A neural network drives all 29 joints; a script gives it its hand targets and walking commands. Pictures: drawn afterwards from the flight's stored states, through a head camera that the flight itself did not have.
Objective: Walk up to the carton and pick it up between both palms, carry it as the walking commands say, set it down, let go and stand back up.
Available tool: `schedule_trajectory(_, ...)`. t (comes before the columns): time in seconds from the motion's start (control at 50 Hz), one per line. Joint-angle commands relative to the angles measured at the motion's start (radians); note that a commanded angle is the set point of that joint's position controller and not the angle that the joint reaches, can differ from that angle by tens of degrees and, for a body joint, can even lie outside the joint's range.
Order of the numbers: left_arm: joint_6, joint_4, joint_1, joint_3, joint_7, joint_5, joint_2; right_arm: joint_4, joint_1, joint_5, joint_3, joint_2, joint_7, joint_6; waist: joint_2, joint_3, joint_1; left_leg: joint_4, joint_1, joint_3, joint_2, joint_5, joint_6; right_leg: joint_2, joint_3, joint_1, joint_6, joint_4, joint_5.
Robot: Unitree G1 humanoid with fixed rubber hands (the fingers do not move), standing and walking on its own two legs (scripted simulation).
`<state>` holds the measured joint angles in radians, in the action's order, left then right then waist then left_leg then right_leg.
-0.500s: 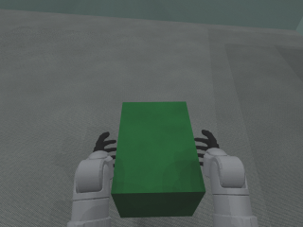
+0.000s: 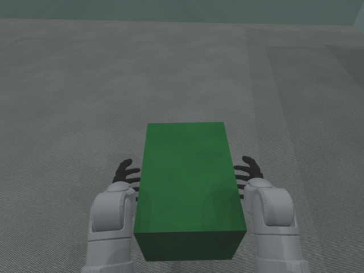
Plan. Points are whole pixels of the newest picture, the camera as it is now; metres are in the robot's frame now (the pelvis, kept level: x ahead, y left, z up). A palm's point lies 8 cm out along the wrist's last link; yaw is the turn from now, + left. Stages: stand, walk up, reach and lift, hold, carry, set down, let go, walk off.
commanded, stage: carry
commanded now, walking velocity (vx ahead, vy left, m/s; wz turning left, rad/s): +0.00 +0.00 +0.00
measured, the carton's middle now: (187, 187) +0.35 +0.00 +0.00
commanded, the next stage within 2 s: hold in 0.78 s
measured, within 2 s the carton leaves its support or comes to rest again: neither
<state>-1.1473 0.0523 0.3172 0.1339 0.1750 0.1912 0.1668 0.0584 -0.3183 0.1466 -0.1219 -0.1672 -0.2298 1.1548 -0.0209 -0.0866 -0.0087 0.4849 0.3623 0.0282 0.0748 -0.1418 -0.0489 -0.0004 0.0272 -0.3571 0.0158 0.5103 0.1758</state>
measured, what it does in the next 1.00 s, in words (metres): stands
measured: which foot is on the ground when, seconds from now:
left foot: down 0.00-1.00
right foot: down 0.00-1.00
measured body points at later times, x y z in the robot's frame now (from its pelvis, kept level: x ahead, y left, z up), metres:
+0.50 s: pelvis +0.02 +0.01 +0.00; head +0.00 +0.01 +0.45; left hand +0.31 +0.16 +0.07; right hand +0.32 -0.13 +0.07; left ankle +0.07 +0.15 -0.73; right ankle +0.06 -0.11 -0.73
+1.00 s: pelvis +0.02 +0.01 +0.01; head -0.01 +0.02 +0.46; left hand +0.33 +0.17 +0.04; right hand +0.34 -0.12 +0.05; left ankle +0.07 +0.15 -0.73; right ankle +0.06 -0.11 -0.73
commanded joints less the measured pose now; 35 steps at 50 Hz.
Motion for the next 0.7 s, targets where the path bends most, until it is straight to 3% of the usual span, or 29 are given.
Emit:
schedule_trajectory(0.0, 0.034, 0.036, 0.463, -0.596, -0.352, -0.416, 0.995, 0.015, -0.464, -0.415, 0.612, -1.041, 0.407, -0.029, 0.037, -0.23, 0.012, -0.048, -0.14, -0.056, 0.049, -0.055, 0.034, 0.126, -0.111, 0.026, 0.042, -0.144, 0.088)
schedule_trajectory(0.26, 0.089, 0.075, 0.407, -0.613, -0.352, -0.397, 0.956, 0.039, -0.391, -0.365, 0.604, -0.994, 0.397, -0.091, 0.009, -0.244, 0.011, -0.065, -0.15, -0.062, 0.061, -0.035, 0.042, 0.111, -0.081, 0.061, 0.035, -0.107, -0.014)
schedule_trajectory(0.68, 0.147, 0.035, 0.373, -0.577, -0.341, -0.342, 0.902, 0.009, -0.357, -0.313, 0.581, -0.951, 0.393, -0.147, 0.013, -0.225, 0.01, -0.059, -0.147, -0.055, 0.055, -0.03, 0.041, 0.112, -0.072, 0.065, 0.025, -0.107, -0.023)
